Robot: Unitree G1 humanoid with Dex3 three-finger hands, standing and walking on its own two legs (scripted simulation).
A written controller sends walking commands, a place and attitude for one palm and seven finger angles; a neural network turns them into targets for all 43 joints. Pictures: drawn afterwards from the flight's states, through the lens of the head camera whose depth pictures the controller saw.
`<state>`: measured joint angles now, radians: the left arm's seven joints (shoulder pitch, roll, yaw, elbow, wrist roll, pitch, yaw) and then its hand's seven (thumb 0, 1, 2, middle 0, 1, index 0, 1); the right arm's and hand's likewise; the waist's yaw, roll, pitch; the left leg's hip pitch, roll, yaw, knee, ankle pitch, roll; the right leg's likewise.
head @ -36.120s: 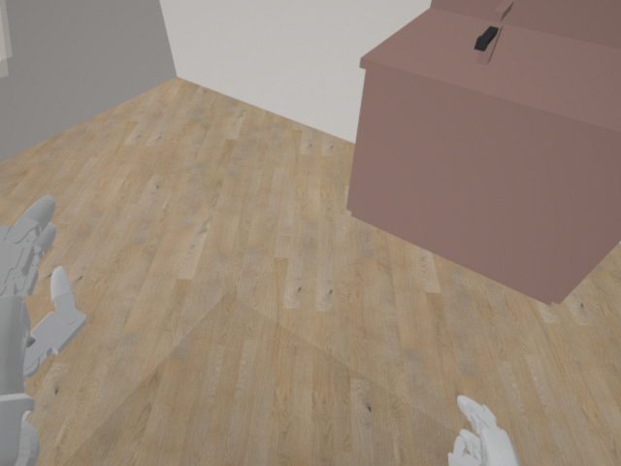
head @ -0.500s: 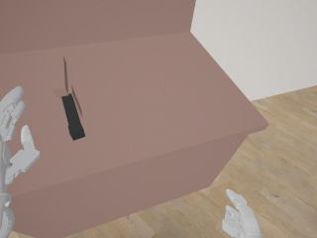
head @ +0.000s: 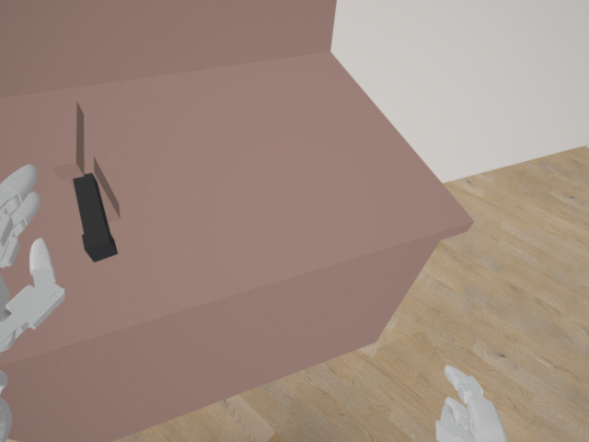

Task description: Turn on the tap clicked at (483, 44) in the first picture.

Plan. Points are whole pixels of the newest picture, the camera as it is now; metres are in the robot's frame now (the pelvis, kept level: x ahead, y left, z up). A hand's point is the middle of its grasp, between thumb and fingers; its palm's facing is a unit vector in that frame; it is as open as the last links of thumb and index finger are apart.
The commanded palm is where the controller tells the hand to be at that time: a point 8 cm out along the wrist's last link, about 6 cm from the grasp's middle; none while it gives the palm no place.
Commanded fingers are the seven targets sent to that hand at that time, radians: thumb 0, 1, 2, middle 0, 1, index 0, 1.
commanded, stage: shuffle to correct the standing spot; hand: left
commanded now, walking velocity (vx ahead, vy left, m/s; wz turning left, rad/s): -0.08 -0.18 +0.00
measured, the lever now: (100, 244) +0.32 +0.26 +0.10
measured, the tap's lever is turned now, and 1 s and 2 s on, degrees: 8 8 8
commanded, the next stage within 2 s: none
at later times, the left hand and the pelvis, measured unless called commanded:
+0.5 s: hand (49, 293) +0.22 +0.24 +0.17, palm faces +0.34 -0.85 -0.40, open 7.4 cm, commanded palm +0.16 +0.28 +0.18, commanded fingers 0.00 0.90 0.90 -0.20 -0.30 -0.20 -0.30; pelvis +0.00 +0.00 +0.00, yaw +0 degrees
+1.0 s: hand (49, 302) +0.21 +0.24 +0.17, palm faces +0.36 -0.85 -0.39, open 7.4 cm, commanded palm +0.15 +0.28 +0.18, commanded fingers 0.00 0.90 0.90 -0.20 -0.30 -0.20 -0.30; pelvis +0.00 +0.00 +0.00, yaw +1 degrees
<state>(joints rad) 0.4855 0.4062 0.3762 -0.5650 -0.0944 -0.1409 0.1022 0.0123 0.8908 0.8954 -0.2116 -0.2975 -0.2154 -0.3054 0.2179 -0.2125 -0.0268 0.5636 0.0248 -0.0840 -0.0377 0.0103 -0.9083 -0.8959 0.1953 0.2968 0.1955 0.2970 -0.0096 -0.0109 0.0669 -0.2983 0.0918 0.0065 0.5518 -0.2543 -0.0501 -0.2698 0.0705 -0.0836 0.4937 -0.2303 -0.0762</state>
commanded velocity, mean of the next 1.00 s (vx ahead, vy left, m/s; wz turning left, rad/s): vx -0.09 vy -0.18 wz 0.00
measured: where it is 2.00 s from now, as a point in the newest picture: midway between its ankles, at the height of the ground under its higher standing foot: outside the picture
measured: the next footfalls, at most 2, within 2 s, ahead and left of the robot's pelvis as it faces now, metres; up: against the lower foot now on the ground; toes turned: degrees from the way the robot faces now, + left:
none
